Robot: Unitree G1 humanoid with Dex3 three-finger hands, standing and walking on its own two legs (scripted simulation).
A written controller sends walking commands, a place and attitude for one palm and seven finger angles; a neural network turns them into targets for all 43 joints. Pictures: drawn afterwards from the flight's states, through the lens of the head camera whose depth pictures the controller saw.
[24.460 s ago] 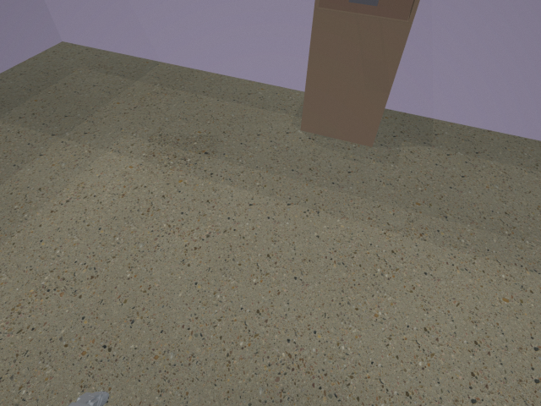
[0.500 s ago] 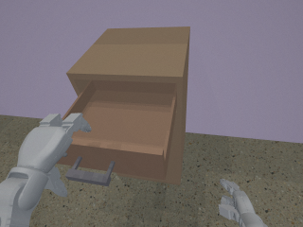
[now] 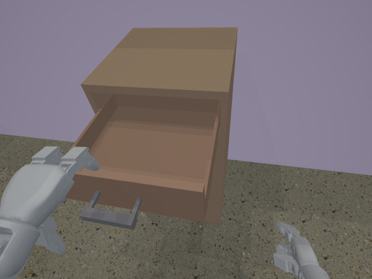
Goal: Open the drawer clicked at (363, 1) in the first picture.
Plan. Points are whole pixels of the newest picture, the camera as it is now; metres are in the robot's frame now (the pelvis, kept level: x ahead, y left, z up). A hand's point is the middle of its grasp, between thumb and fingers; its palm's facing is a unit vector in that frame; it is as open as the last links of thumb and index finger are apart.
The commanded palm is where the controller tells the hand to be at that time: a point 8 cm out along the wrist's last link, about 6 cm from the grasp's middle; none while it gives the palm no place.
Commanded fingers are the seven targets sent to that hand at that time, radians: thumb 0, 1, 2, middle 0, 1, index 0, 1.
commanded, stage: draw the hand back to the body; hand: left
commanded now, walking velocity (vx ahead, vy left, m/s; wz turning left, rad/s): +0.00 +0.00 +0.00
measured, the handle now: (112, 208) +0.25 +0.22 +0.01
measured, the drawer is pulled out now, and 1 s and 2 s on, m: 0.29 0.29 0.29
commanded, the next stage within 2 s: step back with the hand held close in 1.02 s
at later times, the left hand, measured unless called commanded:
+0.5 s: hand (71, 176) +0.22 +0.22 +0.19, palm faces +0.35 -0.85 -0.40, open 11.5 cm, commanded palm +0.16 +0.27 +0.20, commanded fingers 0.00 0.38 0.68 -0.24 -0.64 -0.24 -0.64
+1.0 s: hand (63, 189) +0.20 +0.22 +0.18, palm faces +0.41 -0.82 -0.40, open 7.7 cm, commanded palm +0.15 +0.27 +0.20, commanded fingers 0.00 0.90 0.90 -0.20 -0.30 -0.20 -0.30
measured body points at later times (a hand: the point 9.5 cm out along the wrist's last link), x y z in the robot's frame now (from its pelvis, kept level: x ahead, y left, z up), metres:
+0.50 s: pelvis +0.03 +0.00 +0.00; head +0.02 -0.02 +0.45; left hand +0.19 +0.26 +0.21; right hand +0.21 -0.22 -0.08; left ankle +0.00 +0.11 -0.74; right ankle -0.02 -0.10 -0.74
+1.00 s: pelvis +0.02 -0.01 +0.00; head +0.00 -0.04 +0.45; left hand +0.17 +0.26 +0.20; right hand +0.22 -0.22 -0.08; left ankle +0.00 +0.11 -0.74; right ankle -0.02 -0.11 -0.74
